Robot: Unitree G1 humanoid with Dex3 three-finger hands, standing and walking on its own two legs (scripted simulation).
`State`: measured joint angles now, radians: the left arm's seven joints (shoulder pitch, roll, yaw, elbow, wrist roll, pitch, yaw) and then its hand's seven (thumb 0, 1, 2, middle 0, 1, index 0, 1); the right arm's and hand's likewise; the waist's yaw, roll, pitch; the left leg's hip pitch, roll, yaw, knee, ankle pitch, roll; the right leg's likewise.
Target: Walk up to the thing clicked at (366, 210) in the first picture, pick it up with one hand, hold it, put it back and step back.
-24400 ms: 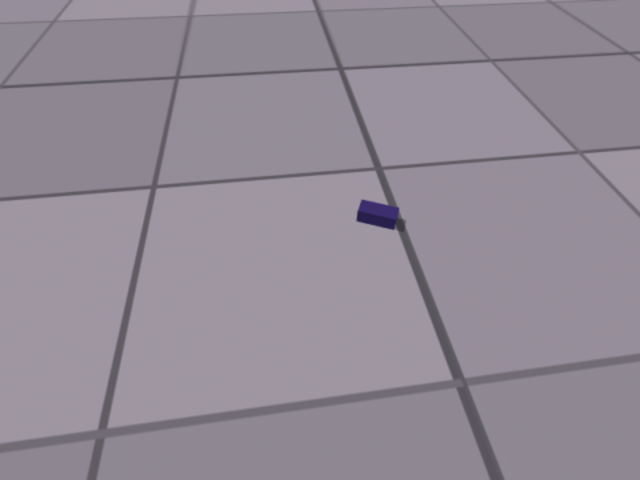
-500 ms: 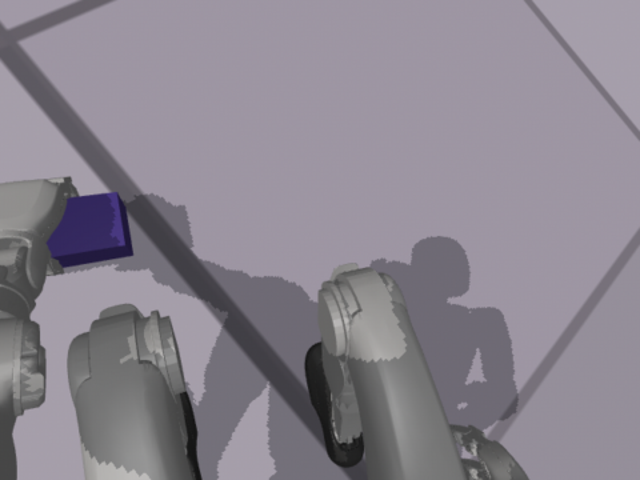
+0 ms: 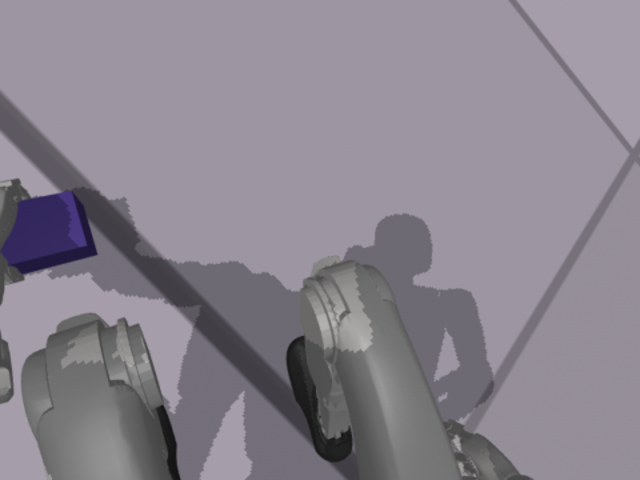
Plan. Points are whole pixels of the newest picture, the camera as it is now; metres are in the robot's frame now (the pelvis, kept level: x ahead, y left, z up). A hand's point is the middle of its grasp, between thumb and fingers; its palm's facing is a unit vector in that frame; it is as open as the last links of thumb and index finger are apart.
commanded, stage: rest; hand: left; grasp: from above
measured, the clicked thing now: (12, 241) +0.43 +0.29 -0.24
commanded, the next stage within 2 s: open in 0.72 s
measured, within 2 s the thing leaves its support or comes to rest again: rests again in 2.00 s
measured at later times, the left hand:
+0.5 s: hand (1, 246) +0.42 +0.29 -0.23, palm faces -0.45 -0.13 -0.88, open 10.6 cm
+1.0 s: hand (2, 244) +0.43 +0.29 -0.23, palm faces -0.45 -0.12 -0.89, open 10.7 cm
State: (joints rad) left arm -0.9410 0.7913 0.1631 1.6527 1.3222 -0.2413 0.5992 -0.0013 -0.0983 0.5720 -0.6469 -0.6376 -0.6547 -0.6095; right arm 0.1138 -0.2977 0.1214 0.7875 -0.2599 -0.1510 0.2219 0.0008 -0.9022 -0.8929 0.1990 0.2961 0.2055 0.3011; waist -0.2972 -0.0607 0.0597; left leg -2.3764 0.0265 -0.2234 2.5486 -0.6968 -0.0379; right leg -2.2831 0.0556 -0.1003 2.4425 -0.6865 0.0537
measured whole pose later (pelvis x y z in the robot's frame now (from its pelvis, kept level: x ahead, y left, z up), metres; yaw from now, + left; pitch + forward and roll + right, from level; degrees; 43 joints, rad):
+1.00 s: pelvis +0.00 +0.01 +0.00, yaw -3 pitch +26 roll -12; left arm -0.98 0.89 0.13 1.78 1.30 -0.23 0.69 0.00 -0.09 0.61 -0.59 -0.66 -0.60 -0.63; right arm 0.08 -0.33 0.23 0.76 -0.30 -0.26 0.30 0.00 -0.90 -0.90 0.20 0.30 0.20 0.30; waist -0.35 -0.10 0.13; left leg -2.35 0.03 -0.27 2.58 -0.71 -0.03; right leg -2.23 0.08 -0.14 2.43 -0.68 0.07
